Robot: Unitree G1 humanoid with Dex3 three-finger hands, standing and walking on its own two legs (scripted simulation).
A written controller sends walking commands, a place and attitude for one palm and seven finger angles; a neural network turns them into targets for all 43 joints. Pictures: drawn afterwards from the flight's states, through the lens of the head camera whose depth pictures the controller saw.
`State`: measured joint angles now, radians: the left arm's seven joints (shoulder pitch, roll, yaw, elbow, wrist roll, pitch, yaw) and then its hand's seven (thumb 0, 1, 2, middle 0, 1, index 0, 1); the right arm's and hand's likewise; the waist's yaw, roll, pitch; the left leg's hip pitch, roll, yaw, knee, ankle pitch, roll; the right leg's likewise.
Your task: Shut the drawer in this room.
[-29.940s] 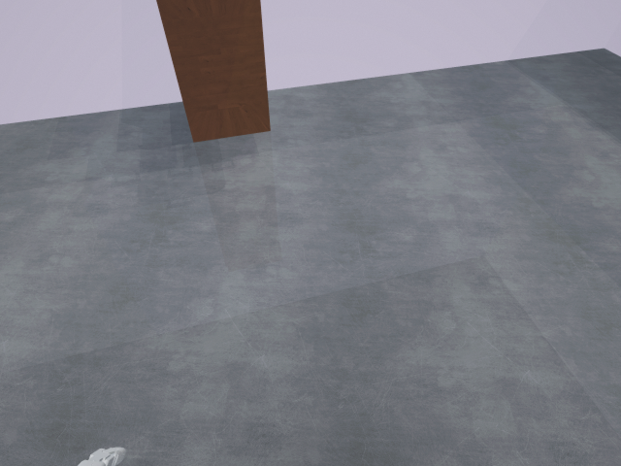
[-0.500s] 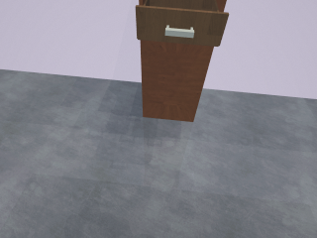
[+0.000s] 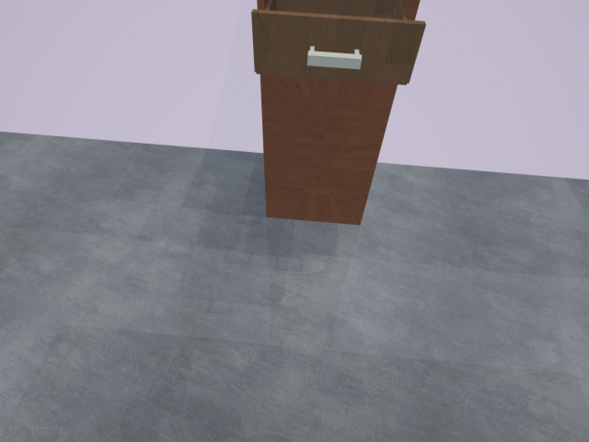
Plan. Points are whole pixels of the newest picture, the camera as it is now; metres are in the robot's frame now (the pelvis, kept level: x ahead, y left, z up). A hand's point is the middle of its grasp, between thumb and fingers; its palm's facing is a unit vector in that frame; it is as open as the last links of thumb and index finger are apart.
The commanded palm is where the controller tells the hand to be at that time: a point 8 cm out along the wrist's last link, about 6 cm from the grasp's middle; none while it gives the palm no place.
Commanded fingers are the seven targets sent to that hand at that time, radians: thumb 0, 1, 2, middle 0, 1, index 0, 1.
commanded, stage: look at it before walking up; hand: left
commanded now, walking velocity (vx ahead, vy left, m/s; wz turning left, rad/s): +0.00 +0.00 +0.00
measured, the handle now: (334, 55) +0.89 -0.03 +0.11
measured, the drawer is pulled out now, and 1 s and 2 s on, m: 0.22 0.22 0.22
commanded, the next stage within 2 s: walk to a spot facing it in 0.40 s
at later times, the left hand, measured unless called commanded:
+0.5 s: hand out of the picture -0.02 +0.17 -0.18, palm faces +0.03 -0.99 -0.17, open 7.4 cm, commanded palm none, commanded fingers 0.00 0.90 0.90 -0.20 -0.30 -0.20 -0.30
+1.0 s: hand out of the picture +0.04 +0.15 -0.17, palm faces -0.11 -0.96 -0.27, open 7.4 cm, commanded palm none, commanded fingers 0.00 0.90 0.90 -0.20 -0.30 -0.20 -0.30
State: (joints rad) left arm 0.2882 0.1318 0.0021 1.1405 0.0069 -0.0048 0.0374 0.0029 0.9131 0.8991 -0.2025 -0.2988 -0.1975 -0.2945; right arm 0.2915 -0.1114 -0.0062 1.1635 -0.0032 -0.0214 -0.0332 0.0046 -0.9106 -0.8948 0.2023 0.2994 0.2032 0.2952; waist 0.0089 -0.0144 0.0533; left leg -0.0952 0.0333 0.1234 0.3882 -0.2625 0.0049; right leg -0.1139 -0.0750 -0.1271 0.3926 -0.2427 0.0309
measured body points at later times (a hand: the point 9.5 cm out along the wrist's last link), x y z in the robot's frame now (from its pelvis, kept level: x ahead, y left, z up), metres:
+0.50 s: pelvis -0.01 +0.00 +0.00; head +0.01 +0.01 +0.45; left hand -0.02 +0.22 -0.16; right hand -0.02 -0.22 -0.16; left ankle -0.03 +0.11 -0.74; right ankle -0.02 -0.13 -0.74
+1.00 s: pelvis -0.03 -0.04 -0.01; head +0.02 -0.07 +0.43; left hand +0.05 +0.20 -0.15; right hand +0.00 -0.29 -0.18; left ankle -0.04 +0.11 -0.67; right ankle -0.03 -0.11 -0.74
